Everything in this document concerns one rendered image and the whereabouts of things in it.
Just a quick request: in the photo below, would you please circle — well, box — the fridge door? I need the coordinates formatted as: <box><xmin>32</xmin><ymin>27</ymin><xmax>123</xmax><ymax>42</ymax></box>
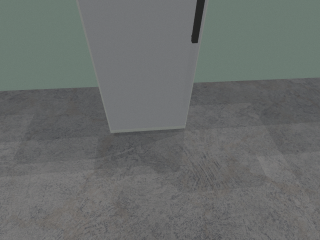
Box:
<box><xmin>78</xmin><ymin>0</ymin><xmax>208</xmax><ymax>130</ymax></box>

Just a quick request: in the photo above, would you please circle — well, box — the handle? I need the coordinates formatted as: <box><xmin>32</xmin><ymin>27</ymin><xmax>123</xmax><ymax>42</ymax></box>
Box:
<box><xmin>191</xmin><ymin>0</ymin><xmax>205</xmax><ymax>43</ymax></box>

